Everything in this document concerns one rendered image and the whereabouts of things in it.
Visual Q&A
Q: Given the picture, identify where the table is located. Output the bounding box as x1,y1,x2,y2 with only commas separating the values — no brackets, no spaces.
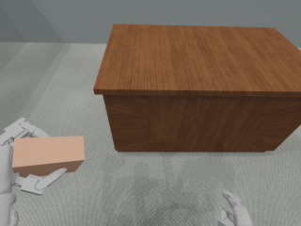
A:
93,24,301,153

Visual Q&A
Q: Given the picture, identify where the sponge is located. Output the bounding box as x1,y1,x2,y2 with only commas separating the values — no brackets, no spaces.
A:
12,136,86,178

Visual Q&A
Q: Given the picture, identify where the left robot hand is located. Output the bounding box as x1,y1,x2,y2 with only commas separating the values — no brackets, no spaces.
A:
0,118,67,196

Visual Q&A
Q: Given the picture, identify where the left robot forearm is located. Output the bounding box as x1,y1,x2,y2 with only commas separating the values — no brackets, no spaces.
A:
0,192,19,226

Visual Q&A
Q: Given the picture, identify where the right robot hand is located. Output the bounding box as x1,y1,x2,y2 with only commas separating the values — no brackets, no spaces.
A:
217,189,253,226

